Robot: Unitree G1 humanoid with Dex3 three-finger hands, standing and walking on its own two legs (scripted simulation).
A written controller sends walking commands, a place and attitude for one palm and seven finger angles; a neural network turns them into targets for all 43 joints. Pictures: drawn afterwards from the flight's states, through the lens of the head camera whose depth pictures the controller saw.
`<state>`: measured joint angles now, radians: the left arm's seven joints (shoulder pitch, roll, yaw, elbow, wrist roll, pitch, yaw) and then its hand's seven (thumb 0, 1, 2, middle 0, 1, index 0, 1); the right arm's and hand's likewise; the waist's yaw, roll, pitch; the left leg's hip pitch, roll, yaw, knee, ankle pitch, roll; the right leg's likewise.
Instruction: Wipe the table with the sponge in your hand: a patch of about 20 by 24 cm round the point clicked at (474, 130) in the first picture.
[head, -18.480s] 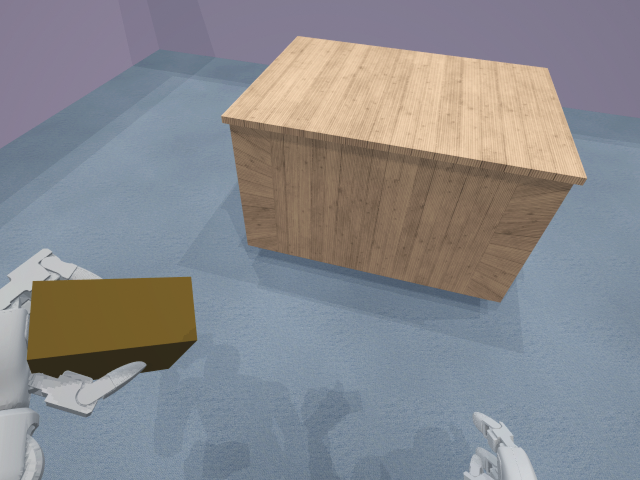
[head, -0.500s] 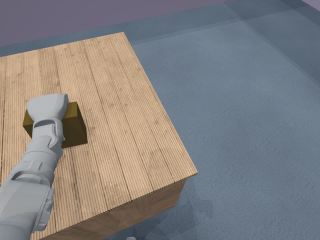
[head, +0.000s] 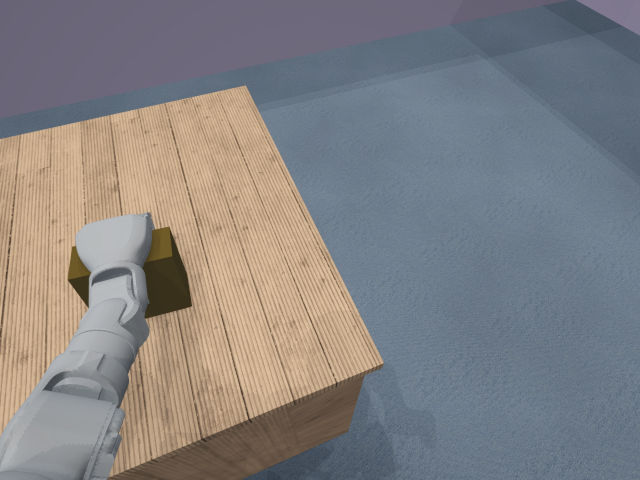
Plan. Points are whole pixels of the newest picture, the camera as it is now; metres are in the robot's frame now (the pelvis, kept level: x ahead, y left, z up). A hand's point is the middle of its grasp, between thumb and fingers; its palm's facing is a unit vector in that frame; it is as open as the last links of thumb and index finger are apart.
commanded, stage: wipe back along the middle lane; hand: left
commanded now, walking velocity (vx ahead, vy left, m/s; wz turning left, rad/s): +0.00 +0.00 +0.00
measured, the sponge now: (140, 286) +0.38 +0.29 -0.04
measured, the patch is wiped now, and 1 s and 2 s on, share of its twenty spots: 0.40 0.70 0.90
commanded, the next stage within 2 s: slide across to the third lane in 1.64 s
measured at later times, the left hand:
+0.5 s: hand (135, 301) +0.34 +0.27 +0.00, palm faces -0.05 +0.00 -1.00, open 10.1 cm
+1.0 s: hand (139, 332) +0.29 +0.25 +0.00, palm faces -0.02 -0.02 -1.00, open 10.1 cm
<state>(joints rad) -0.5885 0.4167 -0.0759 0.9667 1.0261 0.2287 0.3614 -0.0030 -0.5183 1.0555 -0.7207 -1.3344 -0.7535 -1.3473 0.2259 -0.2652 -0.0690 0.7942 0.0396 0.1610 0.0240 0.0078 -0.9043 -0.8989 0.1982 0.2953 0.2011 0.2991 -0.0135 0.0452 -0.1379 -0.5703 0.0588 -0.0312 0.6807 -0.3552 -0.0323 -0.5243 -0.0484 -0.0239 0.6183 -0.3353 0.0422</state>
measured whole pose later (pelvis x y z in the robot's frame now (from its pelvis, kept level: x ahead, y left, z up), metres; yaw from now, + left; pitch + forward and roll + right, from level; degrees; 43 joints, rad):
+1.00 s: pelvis -0.01 +0.00 +0.00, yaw +0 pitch +7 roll -1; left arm -0.18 0.28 -0.19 0.49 1.03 0.40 0.35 -0.01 -0.48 1.04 -0.69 -1.35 -0.72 -1.36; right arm 0.13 -0.26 -0.04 0.71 0.06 0.14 0.02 0.01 -0.90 -0.90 0.20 0.30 0.20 0.30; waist 0.05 0.05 -0.13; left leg -0.44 0.05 -0.03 0.66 -0.35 -0.04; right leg -0.41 -0.06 -0.02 0.64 -0.35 0.04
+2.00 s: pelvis -0.02 -0.02 +0.00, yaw +1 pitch +5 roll +0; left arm -0.11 0.27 -0.24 0.41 1.01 0.42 0.31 -0.01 -0.48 1.04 -0.69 -1.35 -0.72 -1.36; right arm 0.11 -0.26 -0.04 0.72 0.06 0.10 -0.01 0.01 -0.90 -0.90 0.20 0.30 0.20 0.30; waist 0.07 0.07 -0.10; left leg -0.41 0.05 -0.04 0.65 -0.33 -0.05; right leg -0.39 -0.05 -0.03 0.66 -0.35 0.02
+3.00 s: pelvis -0.03 -0.03 +0.01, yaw +0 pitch +4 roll +0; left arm -0.28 0.16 -0.35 0.60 1.00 0.48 0.38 -0.01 -0.49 1.04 -0.70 -1.35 -0.73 -1.36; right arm 0.09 -0.26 -0.05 0.76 0.07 0.15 0.03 0.01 -0.91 -0.90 0.19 0.29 0.20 0.30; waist 0.06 0.07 -0.11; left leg -0.38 0.06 -0.04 0.60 -0.30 -0.06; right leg -0.38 -0.04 -0.03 0.63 -0.33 0.01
